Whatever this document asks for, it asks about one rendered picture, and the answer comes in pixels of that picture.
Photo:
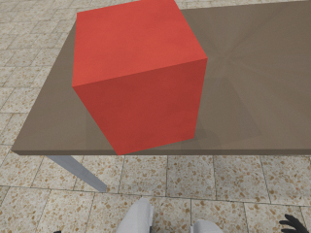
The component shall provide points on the left robot thigh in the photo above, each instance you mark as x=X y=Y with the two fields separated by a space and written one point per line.
x=138 y=218

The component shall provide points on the carton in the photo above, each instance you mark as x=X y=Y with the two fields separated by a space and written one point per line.
x=139 y=70

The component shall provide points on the robot thigh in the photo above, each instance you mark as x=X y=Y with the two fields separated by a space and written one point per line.
x=205 y=226
x=138 y=218

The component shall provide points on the table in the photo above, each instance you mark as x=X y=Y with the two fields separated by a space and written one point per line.
x=255 y=98

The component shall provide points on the robot right hand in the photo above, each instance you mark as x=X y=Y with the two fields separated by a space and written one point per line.
x=293 y=222

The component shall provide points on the right robot thigh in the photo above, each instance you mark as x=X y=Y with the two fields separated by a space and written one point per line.
x=205 y=226

